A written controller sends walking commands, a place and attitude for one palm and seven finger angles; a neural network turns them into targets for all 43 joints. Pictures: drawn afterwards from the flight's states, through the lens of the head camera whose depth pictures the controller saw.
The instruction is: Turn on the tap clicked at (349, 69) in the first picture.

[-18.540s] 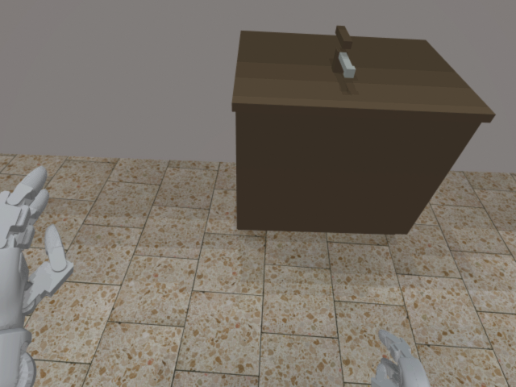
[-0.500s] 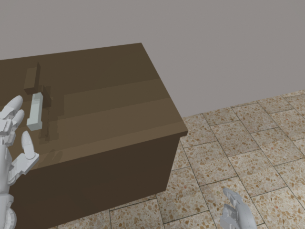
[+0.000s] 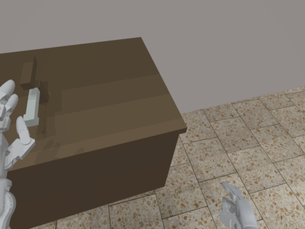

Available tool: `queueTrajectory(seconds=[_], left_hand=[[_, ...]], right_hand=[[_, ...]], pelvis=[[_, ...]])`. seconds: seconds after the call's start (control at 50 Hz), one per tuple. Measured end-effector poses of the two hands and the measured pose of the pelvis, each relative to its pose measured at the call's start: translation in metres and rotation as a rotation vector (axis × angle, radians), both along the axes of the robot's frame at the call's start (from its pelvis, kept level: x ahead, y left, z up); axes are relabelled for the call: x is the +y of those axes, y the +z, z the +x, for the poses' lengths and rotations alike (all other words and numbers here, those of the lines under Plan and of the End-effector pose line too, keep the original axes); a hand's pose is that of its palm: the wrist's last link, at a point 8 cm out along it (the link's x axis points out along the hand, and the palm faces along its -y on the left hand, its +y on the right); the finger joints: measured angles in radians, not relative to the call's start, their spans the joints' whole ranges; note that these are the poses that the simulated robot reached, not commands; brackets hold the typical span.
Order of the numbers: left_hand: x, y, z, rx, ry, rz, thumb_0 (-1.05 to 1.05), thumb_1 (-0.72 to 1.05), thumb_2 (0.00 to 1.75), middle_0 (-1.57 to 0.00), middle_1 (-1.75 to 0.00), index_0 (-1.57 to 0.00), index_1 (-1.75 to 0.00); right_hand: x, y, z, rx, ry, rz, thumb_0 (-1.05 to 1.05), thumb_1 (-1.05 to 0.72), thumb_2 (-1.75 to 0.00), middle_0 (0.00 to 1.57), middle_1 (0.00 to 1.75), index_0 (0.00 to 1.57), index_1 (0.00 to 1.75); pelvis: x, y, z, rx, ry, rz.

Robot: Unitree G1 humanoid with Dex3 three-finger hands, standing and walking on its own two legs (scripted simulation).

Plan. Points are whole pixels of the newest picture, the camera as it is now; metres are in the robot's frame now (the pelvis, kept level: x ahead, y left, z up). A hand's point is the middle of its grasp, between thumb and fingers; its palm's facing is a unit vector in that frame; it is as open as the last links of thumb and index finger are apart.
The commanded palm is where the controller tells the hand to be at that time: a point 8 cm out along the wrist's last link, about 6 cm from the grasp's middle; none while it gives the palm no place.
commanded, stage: come to a stop and stand still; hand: left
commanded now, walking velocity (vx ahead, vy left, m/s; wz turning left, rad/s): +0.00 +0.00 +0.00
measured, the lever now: (31, 119) +0.37 +0.38 +0.04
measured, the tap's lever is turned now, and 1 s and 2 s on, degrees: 0 0 0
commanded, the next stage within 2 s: look again from close up in 0.56 s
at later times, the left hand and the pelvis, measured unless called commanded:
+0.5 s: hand (32, 150) +0.22 +0.26 +0.15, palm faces +0.36 -0.87 -0.34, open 7.4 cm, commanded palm +0.16 +0.29 +0.18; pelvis +0.00 +0.01 +0.00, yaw +0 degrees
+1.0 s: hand (26, 150) +0.22 +0.26 +0.15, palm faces +0.40 -0.85 -0.34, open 7.4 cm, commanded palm +0.16 +0.29 +0.18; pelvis +0.01 +0.01 +0.00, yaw +1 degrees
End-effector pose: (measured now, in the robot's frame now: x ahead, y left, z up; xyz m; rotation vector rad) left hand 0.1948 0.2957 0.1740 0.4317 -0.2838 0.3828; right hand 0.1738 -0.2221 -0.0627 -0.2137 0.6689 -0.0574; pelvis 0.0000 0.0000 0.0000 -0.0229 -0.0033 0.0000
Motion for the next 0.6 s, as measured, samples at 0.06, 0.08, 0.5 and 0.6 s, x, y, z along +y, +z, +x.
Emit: queueTrajectory(seconds=[0.06,0.08,0.5,0.6], left_hand=[[-0.024,-0.015,-0.010,0.060,-0.101,-0.037,0.02,0.89,0.90,-0.20,-0.30,-0.20,-0.30],[-0.026,-0.018,-0.014,0.076,-0.116,-0.036,0.02,0.89,0.90,-0.20,-0.30,-0.20,-0.30],[0.001,-0.013,-0.010,0.023,-0.053,-0.025,0.01,0.89,0.90,-0.21,-0.30,-0.21,-0.31],[0.012,-0.012,-0.012,0.041,-0.018,-0.009,0.02,0.88,0.90,-0.21,-0.30,-0.21,-0.31]], right_hand=[[0.000,0.000,-0.007,0.001,-0.021,-0.009,0.01,-0.90,-0.90,0.20,0.30,0.21,0.30],[0.000,0.000,-0.010,0.006,-0.027,-0.015,0.01,-0.90,-0.90,0.20,0.30,0.21,0.30],[0.020,0.008,0.000,-0.018,0.006,-0.026,0.01,-0.90,-0.90,0.20,0.30,0.21,0.30],[0.021,0.006,0.000,0.006,0.009,-0.032,0.01,-0.90,-0.90,0.20,0.30,0.21,0.30]], pelvis=[[0.003,-0.001,0.001,-0.004,0.001,0.000],[0.003,-0.001,0.001,-0.006,0.002,0.000],[0.010,0.001,0.001,-0.009,0.008,-0.007],[0.010,0.002,0.003,-0.006,0.011,-0.008]])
